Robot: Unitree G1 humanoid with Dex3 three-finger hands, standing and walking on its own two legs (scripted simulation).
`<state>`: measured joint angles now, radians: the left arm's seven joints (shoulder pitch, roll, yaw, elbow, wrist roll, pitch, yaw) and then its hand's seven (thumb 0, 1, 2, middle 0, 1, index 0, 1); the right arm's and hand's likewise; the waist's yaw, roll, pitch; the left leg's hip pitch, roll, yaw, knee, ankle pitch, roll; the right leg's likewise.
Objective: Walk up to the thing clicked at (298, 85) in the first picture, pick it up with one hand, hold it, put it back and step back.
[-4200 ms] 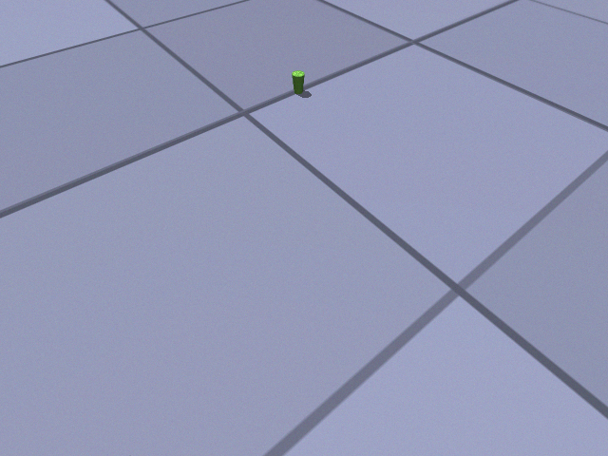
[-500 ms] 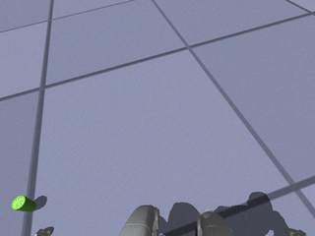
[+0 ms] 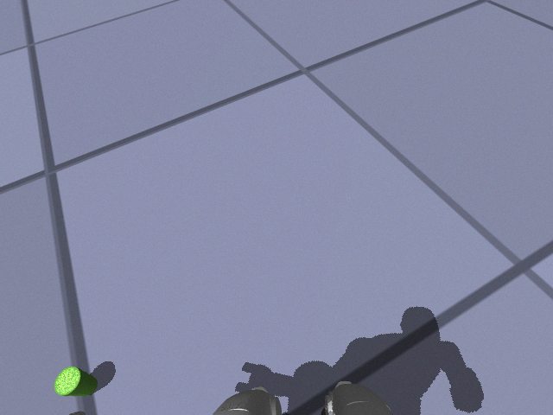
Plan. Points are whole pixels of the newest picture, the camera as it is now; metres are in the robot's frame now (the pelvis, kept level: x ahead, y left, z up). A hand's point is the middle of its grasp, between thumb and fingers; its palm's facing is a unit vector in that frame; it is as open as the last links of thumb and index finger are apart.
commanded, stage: walk up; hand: left
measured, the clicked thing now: (78, 383) +0.29 +0.70 -0.67
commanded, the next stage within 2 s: none
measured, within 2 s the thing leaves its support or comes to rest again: neither
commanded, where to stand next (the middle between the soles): -0.15 +0.58 m, yaw -14 degrees
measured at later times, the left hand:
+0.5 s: hand out of the picture -0.01 +0.57 -0.13, palm faces -0.07 -0.79 -0.61, open 7.4 cm
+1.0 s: hand out of the picture -0.11 +0.81 -0.13, palm faces -0.09 -0.76 -0.65, open 7.3 cm
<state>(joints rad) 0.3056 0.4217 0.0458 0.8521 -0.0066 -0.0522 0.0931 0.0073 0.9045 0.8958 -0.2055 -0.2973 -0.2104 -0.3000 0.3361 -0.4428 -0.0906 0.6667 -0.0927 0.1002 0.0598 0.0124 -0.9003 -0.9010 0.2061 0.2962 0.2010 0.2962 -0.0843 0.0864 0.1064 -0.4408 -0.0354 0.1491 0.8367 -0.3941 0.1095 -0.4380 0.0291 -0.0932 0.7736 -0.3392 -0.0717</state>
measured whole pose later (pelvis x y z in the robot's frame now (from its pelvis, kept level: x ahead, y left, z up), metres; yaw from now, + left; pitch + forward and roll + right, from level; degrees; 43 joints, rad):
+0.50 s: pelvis -0.10 +0.23 -0.01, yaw -3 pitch -2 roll -2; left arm 0.26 0.51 0.09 0.91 -0.01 -0.03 0.11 0.01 0.91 0.90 -0.20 -0.30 -0.21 -0.30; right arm 0.22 -0.42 -0.08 0.67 -0.08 0.09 0.06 0.01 -0.90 -0.90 0.20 0.30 0.20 0.30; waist -0.06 0.05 0.15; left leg -0.47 0.04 0.00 0.94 -0.43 0.02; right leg -0.67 0.02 0.01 1.23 -0.49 -0.05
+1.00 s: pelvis -0.21 +0.48 -0.03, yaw -6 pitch -3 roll +1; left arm 0.28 0.51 0.10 0.84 0.04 -0.02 0.11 0.01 0.90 0.90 -0.21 -0.30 -0.22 -0.30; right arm 0.25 -0.50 -0.14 0.70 -0.08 0.12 0.08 0.01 -0.91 -0.90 0.20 0.30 0.20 0.30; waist 0.00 0.05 0.14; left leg -0.42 0.04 0.00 1.03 -0.58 -0.03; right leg -0.66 -0.15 0.19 0.95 -0.40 -0.03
